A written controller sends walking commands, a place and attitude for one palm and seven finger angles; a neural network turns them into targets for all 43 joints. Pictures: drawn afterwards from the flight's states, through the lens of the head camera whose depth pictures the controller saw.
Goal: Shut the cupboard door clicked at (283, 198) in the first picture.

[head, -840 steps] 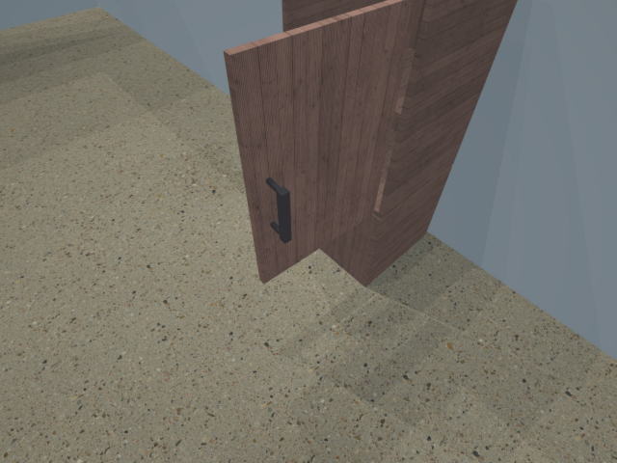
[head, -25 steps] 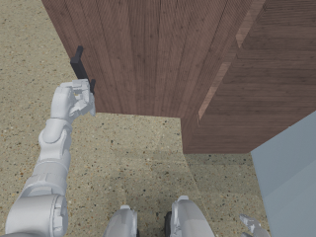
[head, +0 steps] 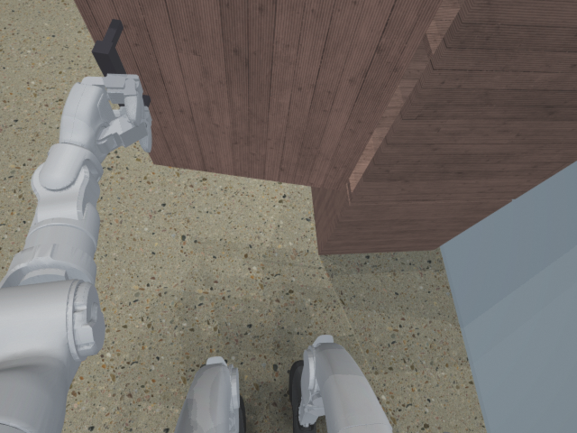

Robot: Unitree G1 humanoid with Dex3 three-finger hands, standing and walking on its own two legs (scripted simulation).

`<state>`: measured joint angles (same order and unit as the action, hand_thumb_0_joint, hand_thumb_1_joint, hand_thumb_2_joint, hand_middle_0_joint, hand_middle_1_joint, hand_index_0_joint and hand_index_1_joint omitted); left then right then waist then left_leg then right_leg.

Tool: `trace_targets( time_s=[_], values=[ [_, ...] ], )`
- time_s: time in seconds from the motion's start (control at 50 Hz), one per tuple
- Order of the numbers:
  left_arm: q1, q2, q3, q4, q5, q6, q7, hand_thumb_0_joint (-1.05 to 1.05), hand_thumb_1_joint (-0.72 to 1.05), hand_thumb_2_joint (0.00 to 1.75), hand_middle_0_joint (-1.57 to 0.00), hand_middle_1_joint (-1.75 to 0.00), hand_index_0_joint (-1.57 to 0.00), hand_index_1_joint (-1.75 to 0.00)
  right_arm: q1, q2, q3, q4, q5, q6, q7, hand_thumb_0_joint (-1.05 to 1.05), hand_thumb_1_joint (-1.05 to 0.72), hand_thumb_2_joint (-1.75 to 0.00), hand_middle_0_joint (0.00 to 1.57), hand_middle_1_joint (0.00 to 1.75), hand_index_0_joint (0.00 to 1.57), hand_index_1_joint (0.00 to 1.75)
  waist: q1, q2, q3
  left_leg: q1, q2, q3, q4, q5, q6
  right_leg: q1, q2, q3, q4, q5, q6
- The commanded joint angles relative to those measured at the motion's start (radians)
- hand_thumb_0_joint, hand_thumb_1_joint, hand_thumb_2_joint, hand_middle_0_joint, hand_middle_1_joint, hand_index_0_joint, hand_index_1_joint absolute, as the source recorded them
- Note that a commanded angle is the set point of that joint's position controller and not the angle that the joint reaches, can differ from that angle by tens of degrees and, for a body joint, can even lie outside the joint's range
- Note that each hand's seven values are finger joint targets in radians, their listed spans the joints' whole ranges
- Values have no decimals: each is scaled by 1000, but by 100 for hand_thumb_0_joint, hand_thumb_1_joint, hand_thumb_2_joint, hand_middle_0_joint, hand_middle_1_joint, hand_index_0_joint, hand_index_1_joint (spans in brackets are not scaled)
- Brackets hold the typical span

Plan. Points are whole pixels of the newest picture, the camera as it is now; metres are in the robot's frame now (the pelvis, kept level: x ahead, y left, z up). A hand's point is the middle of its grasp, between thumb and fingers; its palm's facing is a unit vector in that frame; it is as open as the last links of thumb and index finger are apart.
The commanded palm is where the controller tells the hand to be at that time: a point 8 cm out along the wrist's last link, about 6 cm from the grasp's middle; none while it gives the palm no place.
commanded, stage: push the door shut along its arc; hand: left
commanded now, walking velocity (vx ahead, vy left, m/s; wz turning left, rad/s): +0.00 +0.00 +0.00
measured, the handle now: (128, 81) +0.58 +0.18 +0.05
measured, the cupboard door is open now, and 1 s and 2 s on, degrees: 80 66 62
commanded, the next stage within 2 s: pull the fist back off the door in 1.04 s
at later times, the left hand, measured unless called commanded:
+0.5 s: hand (179, 87) +0.57 +0.11 +0.05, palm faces -0.35 -0.94 -0.03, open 3.1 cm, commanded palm +0.58 +0.14 +0.05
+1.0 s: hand (204, 59) +0.61 +0.08 +0.06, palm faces -0.42 -0.91 -0.03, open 3.0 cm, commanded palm +0.63 +0.10 +0.05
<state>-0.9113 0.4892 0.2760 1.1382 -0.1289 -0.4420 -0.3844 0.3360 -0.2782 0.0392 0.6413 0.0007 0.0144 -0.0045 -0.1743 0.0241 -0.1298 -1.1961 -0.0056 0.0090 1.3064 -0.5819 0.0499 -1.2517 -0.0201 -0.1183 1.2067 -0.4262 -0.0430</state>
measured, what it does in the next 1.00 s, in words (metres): stands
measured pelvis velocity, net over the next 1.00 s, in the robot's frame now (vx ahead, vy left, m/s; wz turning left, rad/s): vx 0.02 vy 0.00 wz -0.05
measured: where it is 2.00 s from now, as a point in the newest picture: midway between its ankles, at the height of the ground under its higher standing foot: outside the picture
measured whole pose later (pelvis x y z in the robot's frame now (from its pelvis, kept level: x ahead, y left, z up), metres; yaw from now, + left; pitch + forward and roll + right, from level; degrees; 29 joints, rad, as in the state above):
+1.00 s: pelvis +0.02 +0.00 -0.02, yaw -3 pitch +34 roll -4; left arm -1.30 0.66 0.27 1.27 0.00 -0.23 -0.49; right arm 0.38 -0.26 0.08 0.63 -0.03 -0.03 -0.01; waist -0.32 0.05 -0.12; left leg -1.34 0.03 0.01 1.40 -0.64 0.04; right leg -1.41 0.02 -0.12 1.27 -0.46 -0.05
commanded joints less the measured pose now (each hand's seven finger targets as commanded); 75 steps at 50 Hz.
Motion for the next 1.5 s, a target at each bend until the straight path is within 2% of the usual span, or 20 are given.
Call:
trace_targets(
  time_s=[0.0, 0.08, 0.18, 0.3, 0.4, 0.46, 0.54, 0.6, 0.66, 0.8, 0.96, 1.12, 1.14, 1.2, 1.24, 1.26, 1.3, 1.34, 1.42, 1.48],
  values=[
    [-577, 162, -10, -217, 7, -57, -29, 0, 90, 90, -130, -150, -130, -150, 166, -194, -71, -50, -5, -19, -16, 0, -90, -90, 20, 30, 20, 30, -80, 160, -541, 358, 12, -122, -169, 336, -19, 261, 40, 89, -127, 135, 2],
    [-637, 125, -54, -210, 14, -49, -33, 0, 90, 90, -130, -150, -130, -150, 179, -196, -69, -41, -10, -22, -13, 0, -90, -90, 20, 30, 20, 30, -101, 214, -529, 416, 17, -146, -168, 366, -29, 181, 42, 71, -113, 129, -4],
    [-715, 152, -50, -146, 28, -21, -30, 0, 90, 90, -130, -150, -130, -150, 196, -204, -61, -30, -13, -24, -16, 0, -90, -90, 20, 30, 20, 30, -132, 197, -499, 366, 19, -152, -152, 328, -23, 146, 45, 67, -106, 109, -3],
    [-735, 140, -69, -141, 46, 3, -48, 0, 90, 90, -130, -150, -130, -150, 214, -210, -65, -24, -22, -26, -8, 0, -90, -90, 20, 30, 20, 30, -130, 263, -605, 468, 30, -182, -124, 467, -43, 100, 48, 57, -78, 160, -6],
    [-785, 187, -38, -115, 53, 52, -56, 0, 90, 90, -130, -150, -130, -150, 230, -209, -57, -26, -22, -20, -10, 0, -90, -90, 20, 30, 20, 30, -145, 234, -577, 403, 30, -164, -107, 458, -27, 123, 56, 57, -76, 179, -4],
    [-809, 274, 25, -111, 67, 69, -41, 0, 90, 90, -130, -150, -130, -150, 241, -206, -50, -34, -24, -18, -14, 0, -90, -90, 20, 30, 20, 30, -146, 217, -591, 341, 25, -144, -87, 455, -18, 172, 58, 64, -69, 200, -4],
    [-790, 305, 42, -116, 77, 77, -51, 0, 90, 90, -130, -150, -130, -150, 246, -202, -47, -41, -26, -23, -11, 0, -90, -90, 20, 30, 20, 30, -142, 222, -621, 333, 26, -132, -72, 490, -15, 210, 62, 71, -62, 248, -3],
    [-818, 258, -4, -128, 79, 85, -73, 0, 90, 90, -130, -150, -130, -150, 245, -198, -50, -38, -26, -27, -12, 0, -90, -90, 20, 30, 20, 30, -151, 257, -637, 368, 30, -135, -69, 515, -18, 189, 64, 70, -60, 264, -3],
    [-826, 319, 34, -119, 79, 107, -87, 0, 90, 90, -130, -150, -130, -150, 260, -201, -50, -36, -23, -31, -18, 0, -90, -90, 20, 30, 20, 30, -157, 213, -632, 314, 28, -119, -61, 492, -9, 243, 68, 77, -65, 285, -1],
    [-856, 364, 54, -96, 87, 134, -98, 0, 90, 90, -130, -150, -130, -150, 275, -199, -40, -33, -28, -48, -25, 0, -90, -90, 20, 30, 20, 30, -159, 248, -636, 283, 28, -105, -43, 511, -7, 246, 69, 77, -47, 316, -5],
    [-904, 297, -5, -55, 108, 166, -106, 0, 90, 90, -130, -150, -130, -150, 290, -199, -48, -17, -33, -57, -25, 0, -90, -90, 20, 30, 20, 30, -198, 227, -614, 263, 28, -99, -21, 496, -1, 209, 73, 75, -51, 315, 1],
    [-1064, 244, -69, -19, 117, 197, -105, 0, 90, 90, -130, -150, -130, -150, 297, -204, -45, 31, -39, -77, -30, 0, -90, -90, 20, 30, 20, 30, -254, 293, -594, 275, 30, -107, 15, 457, 3, 98, 81, 62, -41, 249, -4],
    [-1039, 328, 166, -27, 44, 205, 89, 0, 90, 90, -130, -150, -130, -150, 371, -190, -19, -22, -68, -77, -19, 0, -90, -90, 20, 30, 20, 30, -198, 315, -594, 213, 42, -122, -11, 457, -6, 132, 69, 69, -45, 248, -2],
    [-948, 178, 119, 28, 73, 194, 289, 0, 90, 90, -130, -150, -130, -150, 363, -175, -26, -32, -85, -66, 30, 0, -90, -90, 20, 30, 20, 30, -203, 251, -580, 210, 51, -139, -26, 471, -21, 121, 66, 60, -36, 244, 7],
    [-978, 160, 115, -76, 124, 120, 416, 0, 90, 90, -130, -150, -130, -150, 369, -167, -32, -45, -110, -63, 61, 0, -90, -90, 20, 30, 20, 30, -193, 295, -626, 220, 46, -127, -16, 479, -24, 135, 61, 73, -34, 259, 11],
    [-968, 179, 86, -79, 189, 83, 452, 0, 90, 90, -130, -150, -130, -150, 369, -167, -38, -41, -116, -58, 78, 0, -90, -90, 20, 30, 20, 30, -184, 324, -655, 230, 44, -125, -10, 485, -29, 147, 57, 77, -26, 266, 10],
    [-977, 213, 51, -99, 280, 29, 477, 0, 90, 90, -130, -150, -130, -150, 379, -174, -47, -34, -118, -41, 100, 0, -90, -90, 20, 30, 20, 30, -192, 345, -697, 261, 46, -126, -4, 505, -28, 154, 55, 81, -18, 284, 10],
    [-965, 221, 26, -74, 310, 21, 459, 0, 90, 90, -130, -150, -130, -150, 377, -178, -52, -35, -108, -22, 109, 0, -90, -90, 20, 30, 20, 30, -195, 331, -691, 240, 37, -115, -27, 457, -25, 215, 55, 87, -41, 279, 11],
    [-964, 316, 113, -87, 220, 61, 378, 0, 90, 90, -130, -150, -130, -150, 372, -181, -46, -61, -78, -4, 87, 0, -90, -90, 20, 30, 20, 30, -176, 252, -748, 136, 20, -89, -73, 357, -11, 429, 55, 122, -86, 299, 15],
    [-893, 289, 132, -126, 162, 52, 349, 0, 90, 90, -130, -150, -130, -150, 362, -171, -43, -73, -68, -14, 80, 0, -90, -90, 20, 30, 20, 30, -144, 253, -764, 162, 20, -86, -104, 359, -13, 464, 56, 127, -101, 313, 14]
  ],
)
